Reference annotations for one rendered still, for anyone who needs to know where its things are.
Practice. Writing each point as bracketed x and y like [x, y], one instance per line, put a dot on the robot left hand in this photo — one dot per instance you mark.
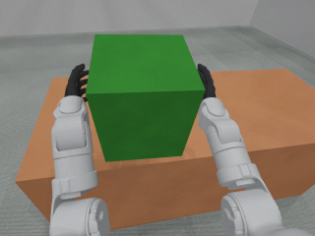
[75, 83]

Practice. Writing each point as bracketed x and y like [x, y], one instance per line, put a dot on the robot right hand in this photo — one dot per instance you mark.
[207, 80]

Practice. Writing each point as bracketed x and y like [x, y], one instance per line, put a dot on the robot left upper arm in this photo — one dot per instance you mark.
[85, 217]

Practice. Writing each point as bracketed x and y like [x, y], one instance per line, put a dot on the carton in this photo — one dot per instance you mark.
[144, 92]

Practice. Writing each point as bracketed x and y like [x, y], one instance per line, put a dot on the right robot forearm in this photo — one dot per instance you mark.
[235, 169]

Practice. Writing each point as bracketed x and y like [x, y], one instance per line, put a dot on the pedestal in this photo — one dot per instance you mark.
[274, 111]

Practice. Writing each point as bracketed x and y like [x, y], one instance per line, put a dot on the left robot forearm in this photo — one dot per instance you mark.
[72, 149]

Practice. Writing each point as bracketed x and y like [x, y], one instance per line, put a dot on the robot right upper arm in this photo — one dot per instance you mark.
[254, 213]

